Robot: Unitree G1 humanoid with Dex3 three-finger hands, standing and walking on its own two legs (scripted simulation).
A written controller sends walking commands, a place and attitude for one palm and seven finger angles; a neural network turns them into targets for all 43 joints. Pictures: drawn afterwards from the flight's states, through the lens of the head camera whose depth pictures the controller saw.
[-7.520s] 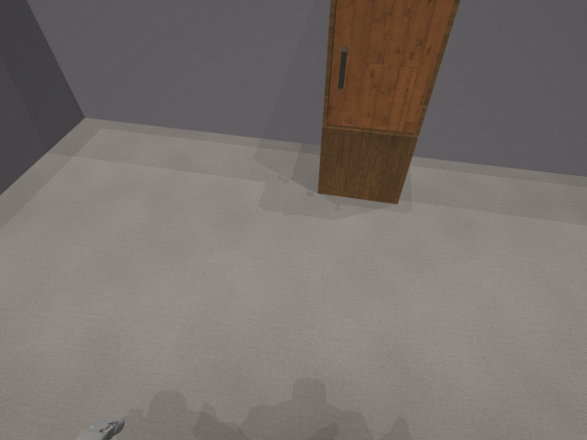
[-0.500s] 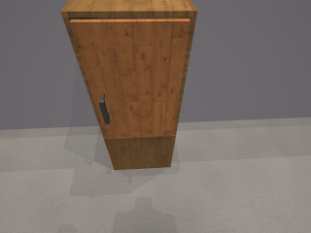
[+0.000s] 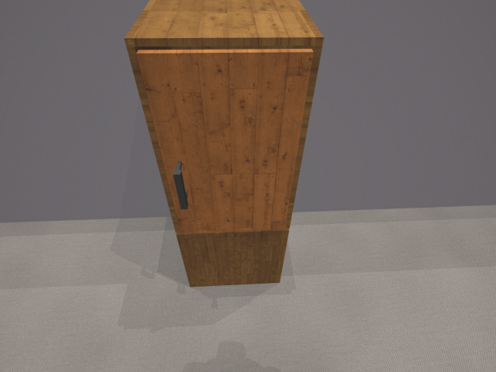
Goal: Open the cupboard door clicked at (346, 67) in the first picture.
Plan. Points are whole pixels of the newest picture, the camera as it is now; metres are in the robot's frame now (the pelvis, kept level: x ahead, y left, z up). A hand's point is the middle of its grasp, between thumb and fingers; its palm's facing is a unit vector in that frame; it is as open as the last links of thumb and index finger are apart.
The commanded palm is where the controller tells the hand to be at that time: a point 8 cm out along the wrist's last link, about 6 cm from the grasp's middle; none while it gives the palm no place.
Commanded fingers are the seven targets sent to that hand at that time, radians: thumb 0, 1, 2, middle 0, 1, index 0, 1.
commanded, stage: look again from close up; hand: left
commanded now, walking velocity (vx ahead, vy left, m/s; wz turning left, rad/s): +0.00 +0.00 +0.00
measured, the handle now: (181, 185) +0.59 +0.22 -0.10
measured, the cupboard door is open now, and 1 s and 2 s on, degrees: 0 0 0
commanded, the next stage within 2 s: shuffle to correct the standing spot in 0.02 s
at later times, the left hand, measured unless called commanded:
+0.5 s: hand out of the picture -0.03 +0.16 -0.18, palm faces +0.12 -0.98 -0.17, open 7.4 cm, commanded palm none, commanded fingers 0.00 0.90 0.90 -0.20 -0.30 -0.20 -0.30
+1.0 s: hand out of the picture +0.10 +0.19 -0.17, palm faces +0.16 -0.96 -0.24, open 7.3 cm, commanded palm none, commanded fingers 0.00 0.90 0.90 -0.20 -0.30 -0.20 -0.30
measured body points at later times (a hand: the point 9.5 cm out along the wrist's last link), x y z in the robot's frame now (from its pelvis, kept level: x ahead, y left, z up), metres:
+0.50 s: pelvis +0.03 +0.00 -0.01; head +0.03 +0.01 +0.44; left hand -0.04 +0.22 -0.17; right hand +0.02 -0.23 -0.16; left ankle +0.02 +0.11 -0.74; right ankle +0.01 -0.13 -0.74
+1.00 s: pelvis +0.06 +0.00 -0.01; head +0.08 +0.00 +0.44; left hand +0.10 +0.24 -0.15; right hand +0.11 -0.23 -0.17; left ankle +0.03 +0.10 -0.71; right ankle +0.10 -0.11 -0.74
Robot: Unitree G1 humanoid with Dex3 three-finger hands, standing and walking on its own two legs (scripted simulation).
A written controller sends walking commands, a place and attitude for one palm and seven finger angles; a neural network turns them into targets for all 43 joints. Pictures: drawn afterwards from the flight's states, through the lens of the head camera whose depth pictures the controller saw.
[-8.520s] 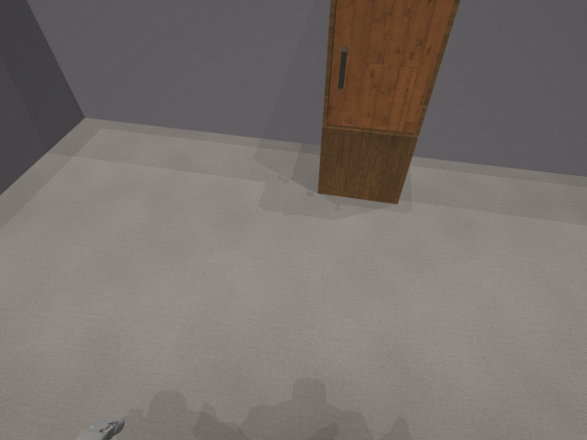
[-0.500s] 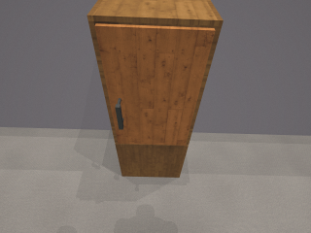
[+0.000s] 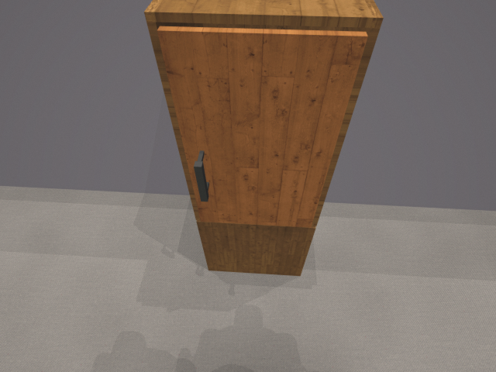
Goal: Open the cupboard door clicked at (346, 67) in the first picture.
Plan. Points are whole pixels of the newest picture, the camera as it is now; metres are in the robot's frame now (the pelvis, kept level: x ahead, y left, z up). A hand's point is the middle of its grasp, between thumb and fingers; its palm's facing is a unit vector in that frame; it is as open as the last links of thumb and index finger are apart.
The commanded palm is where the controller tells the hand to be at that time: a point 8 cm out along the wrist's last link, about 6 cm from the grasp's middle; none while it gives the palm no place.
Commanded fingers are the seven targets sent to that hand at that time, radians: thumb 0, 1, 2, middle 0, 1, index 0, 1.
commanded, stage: come to a stop and stand still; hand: left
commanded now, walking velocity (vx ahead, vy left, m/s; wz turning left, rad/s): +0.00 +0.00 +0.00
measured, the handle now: (203, 176) +0.56 +0.15 -0.09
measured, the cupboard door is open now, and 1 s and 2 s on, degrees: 0 0 0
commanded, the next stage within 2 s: look again from close up in 0.80 s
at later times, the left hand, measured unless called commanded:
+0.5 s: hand out of the picture -0.08 +0.18 -0.17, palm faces +0.02 -0.99 -0.16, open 7.4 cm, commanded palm none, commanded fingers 0.00 0.90 0.90 -0.20 -0.30 -0.20 -0.30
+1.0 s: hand out of the picture -0.06 +0.17 -0.17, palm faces -0.01 -0.99 -0.15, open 7.4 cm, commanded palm none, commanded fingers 0.00 0.90 0.90 -0.20 -0.30 -0.20 -0.30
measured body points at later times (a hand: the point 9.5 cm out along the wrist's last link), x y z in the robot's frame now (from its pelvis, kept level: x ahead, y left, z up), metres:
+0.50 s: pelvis -0.04 +0.03 +0.01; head -0.04 +0.03 +0.46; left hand -0.08 +0.24 -0.15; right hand -0.02 -0.21 -0.15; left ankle +0.01 +0.11 -0.73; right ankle -0.02 -0.11 -0.73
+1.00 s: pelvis -0.04 +0.02 +0.00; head -0.03 +0.02 +0.45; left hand -0.06 +0.22 -0.16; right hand -0.07 -0.19 -0.16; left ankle +0.01 +0.11 -0.73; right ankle -0.02 -0.11 -0.73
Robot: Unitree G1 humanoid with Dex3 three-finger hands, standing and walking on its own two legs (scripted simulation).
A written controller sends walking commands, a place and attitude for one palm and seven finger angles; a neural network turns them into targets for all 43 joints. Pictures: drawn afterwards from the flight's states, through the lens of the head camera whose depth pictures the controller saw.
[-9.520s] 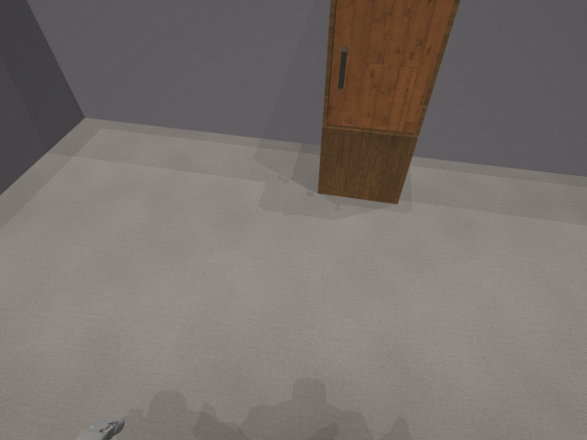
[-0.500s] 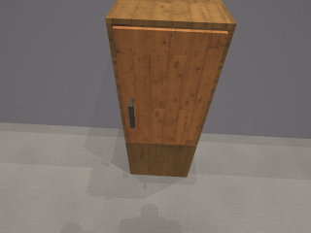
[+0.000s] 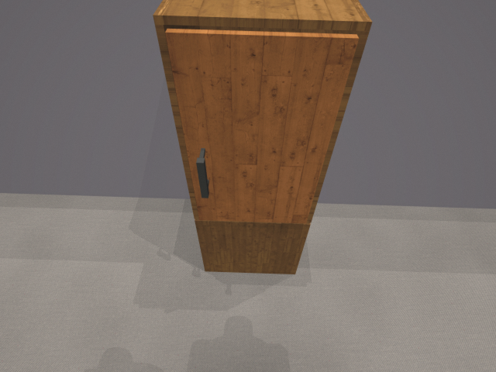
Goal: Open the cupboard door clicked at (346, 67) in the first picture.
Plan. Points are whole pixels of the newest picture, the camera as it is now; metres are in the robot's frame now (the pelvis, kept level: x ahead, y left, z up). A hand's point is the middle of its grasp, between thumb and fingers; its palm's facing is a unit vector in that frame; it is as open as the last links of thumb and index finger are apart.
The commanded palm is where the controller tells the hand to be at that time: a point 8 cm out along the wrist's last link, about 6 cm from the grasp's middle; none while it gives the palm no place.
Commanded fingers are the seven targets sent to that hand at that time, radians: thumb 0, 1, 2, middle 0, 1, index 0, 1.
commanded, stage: look again from close up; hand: left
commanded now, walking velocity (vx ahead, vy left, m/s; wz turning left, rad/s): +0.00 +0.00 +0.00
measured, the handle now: (204, 173) +0.60 +0.14 -0.09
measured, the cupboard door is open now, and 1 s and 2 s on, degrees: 0 0 0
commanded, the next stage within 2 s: raise the hand with hooked fingers in 0.42 s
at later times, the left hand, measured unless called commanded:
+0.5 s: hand out of the picture +0.06 +0.17 -0.16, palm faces +0.00 -0.98 -0.21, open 7.3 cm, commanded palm none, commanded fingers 0.00 0.90 0.90 -0.20 -0.30 -0.20 -0.30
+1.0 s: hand (150, 354) +0.17 +0.18 -0.10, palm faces +0.11 -0.99 -0.02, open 8.9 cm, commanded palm +0.18 +0.23 -0.07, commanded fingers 0.00 0.32 0.65 -0.24 -0.68 -0.24 -0.68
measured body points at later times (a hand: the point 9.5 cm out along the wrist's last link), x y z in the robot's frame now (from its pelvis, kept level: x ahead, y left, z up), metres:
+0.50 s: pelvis +0.04 -0.01 +0.01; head +0.05 -0.02 +0.46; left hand +0.06 +0.22 -0.15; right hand +0.06 -0.24 -0.15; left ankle +0.04 +0.09 -0.73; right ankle +0.02 -0.13 -0.73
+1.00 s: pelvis +0.01 -0.05 -0.10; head +0.09 -0.02 +0.34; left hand +0.16 +0.23 -0.09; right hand +0.27 -0.29 -0.14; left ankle +0.04 +0.09 -0.73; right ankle +0.02 -0.13 -0.73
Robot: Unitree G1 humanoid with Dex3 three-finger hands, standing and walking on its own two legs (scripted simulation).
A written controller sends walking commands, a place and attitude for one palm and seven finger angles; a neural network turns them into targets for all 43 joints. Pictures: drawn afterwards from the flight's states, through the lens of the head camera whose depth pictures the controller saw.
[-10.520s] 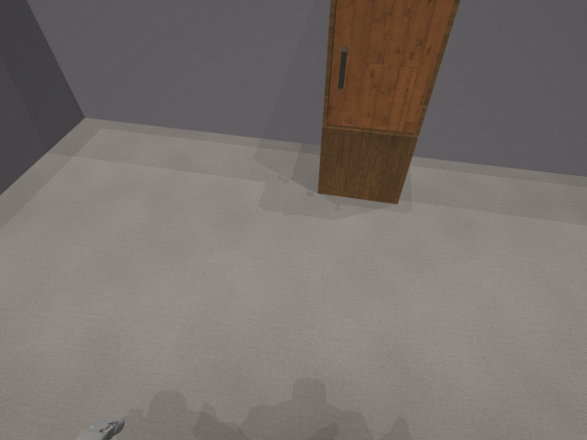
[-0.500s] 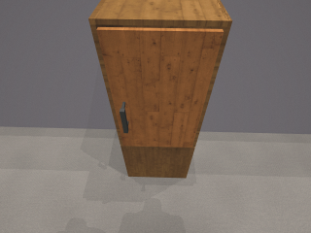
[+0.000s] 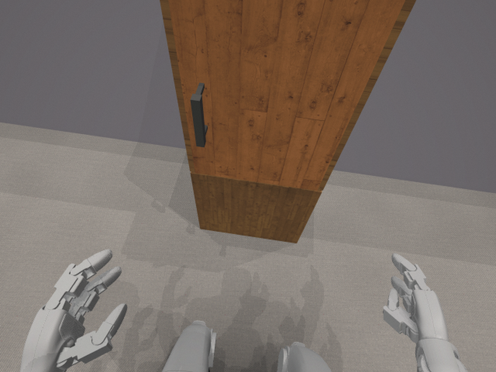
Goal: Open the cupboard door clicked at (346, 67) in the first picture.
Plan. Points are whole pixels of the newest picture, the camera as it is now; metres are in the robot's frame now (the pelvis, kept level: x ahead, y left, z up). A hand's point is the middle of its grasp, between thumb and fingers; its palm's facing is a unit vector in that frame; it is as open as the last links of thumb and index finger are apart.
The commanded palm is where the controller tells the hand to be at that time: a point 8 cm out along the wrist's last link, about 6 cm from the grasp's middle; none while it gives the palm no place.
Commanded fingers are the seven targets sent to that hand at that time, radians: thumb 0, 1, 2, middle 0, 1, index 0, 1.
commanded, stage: raise the hand with hooked fingers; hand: left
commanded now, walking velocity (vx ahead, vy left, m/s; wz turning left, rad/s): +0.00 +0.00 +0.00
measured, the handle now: (200, 116) +0.59 +0.17 +0.01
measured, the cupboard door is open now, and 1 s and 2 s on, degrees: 0 0 0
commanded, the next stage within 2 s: move the hooked fingers beside the handle in 1.62 s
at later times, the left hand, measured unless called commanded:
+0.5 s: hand (85, 280) +0.22 +0.26 +0.02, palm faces +0.01 -1.00 -0.08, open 12.0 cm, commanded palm +0.20 +0.31 +0.03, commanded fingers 0.00 -0.27 0.40 -0.28 -1.05 -0.28 -1.05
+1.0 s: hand (66, 249) +0.26 +0.31 +0.03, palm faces -0.03 -1.00 -0.08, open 13.9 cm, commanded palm +0.25 +0.36 +0.03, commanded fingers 0.00 -0.50 0.30 -0.30 -1.20 -0.30 -1.20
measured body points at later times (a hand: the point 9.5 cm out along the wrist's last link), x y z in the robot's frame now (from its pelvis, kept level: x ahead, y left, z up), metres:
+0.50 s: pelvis -0.02 +0.03 -0.01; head +0.07 +0.04 +0.43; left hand +0.22 +0.32 +0.03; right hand +0.12 -0.24 -0.10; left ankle +0.03 +0.13 -0.63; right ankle +0.00 -0.09 -0.63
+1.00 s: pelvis -0.01 +0.05 +0.00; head +0.10 +0.08 +0.43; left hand +0.26 +0.36 +0.03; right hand +0.18 -0.19 -0.08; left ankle +0.03 +0.13 -0.63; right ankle +0.00 -0.09 -0.63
